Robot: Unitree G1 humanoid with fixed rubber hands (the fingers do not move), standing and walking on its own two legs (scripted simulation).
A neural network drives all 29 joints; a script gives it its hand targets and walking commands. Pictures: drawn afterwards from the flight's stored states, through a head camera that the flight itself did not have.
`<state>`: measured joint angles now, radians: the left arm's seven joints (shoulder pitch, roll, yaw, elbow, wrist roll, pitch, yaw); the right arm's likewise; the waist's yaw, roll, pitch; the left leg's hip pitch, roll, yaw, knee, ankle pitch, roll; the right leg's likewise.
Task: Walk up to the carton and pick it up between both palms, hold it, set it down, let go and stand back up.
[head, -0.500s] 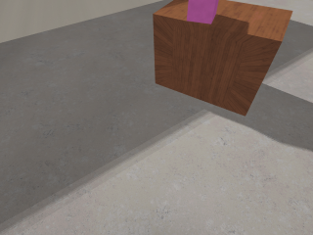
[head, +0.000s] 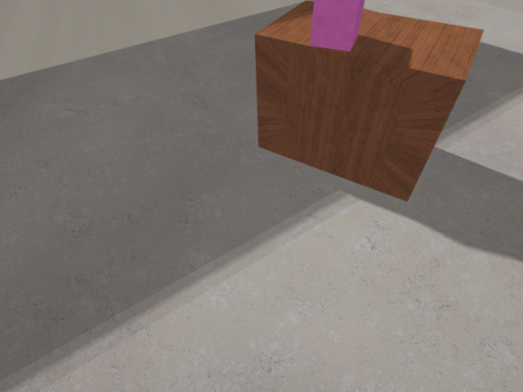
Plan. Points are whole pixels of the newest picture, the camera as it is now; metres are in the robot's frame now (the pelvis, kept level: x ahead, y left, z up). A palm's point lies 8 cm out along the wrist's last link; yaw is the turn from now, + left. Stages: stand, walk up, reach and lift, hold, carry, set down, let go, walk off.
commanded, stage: stand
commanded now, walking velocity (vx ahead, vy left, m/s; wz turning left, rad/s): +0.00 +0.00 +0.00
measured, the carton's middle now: (339, 8) +1.52 -0.31 +0.02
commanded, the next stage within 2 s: none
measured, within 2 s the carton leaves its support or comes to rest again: neither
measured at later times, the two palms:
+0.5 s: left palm out of the picture -0.02 +0.19 -0.14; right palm out of the picture -0.02 -0.20 -0.15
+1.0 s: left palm out of the picture -0.02 +0.18 -0.14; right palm out of the picture -0.02 -0.20 -0.15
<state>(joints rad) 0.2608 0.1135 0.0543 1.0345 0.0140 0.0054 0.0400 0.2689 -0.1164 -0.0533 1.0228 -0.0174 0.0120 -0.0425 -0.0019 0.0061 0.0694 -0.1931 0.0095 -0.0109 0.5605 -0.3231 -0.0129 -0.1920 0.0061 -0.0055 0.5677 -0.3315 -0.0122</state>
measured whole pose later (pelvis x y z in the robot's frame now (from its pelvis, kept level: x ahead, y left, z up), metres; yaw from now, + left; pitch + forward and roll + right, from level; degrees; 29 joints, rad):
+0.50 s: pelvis +0.01 +0.00 +0.01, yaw +0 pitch -4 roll +0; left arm 0.29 0.07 0.03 1.17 0.01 0.00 0.05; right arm 0.28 -0.08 -0.04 1.17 -0.01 0.01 -0.05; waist 0.00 0.00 0.07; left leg -0.12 0.02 0.00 0.48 -0.30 -0.02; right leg -0.12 0.01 0.00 0.49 -0.31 -0.02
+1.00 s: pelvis +0.01 -0.01 +0.01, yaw +0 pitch -3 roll +0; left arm 0.30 0.07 0.02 1.19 0.01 -0.01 0.05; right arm 0.29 -0.07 -0.02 1.19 -0.01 0.01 -0.05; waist 0.00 0.01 0.07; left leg -0.11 0.03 -0.01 0.46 -0.30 -0.03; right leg -0.12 0.03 0.00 0.48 -0.30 -0.03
